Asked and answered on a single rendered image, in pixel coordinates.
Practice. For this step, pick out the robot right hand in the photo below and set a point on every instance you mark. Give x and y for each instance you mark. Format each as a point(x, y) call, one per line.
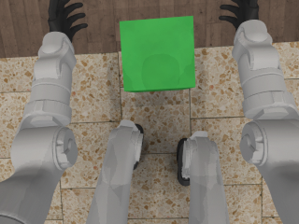
point(247, 10)

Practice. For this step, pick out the right robot upper arm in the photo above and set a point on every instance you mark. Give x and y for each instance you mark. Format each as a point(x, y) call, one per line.
point(272, 145)

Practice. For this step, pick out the robot shin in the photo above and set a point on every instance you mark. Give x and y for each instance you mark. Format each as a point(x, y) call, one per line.
point(124, 122)
point(184, 172)

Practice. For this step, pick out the robot left forearm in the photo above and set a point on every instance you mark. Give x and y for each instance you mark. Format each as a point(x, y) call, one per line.
point(51, 88)

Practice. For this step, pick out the robot left shin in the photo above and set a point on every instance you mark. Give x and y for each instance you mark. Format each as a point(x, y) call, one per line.
point(124, 122)

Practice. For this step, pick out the carton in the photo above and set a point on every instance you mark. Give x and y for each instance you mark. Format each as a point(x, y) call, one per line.
point(158, 54)

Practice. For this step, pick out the left robot upper arm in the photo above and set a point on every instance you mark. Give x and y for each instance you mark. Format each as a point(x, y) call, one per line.
point(40, 156)

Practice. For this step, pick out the robot right forearm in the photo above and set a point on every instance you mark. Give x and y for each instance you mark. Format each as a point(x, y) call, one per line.
point(260, 73)

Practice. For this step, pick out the robot left hand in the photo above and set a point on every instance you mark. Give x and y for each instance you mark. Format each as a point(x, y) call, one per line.
point(58, 21)

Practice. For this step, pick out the robot right shin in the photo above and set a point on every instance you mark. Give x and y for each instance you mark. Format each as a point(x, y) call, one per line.
point(184, 172)

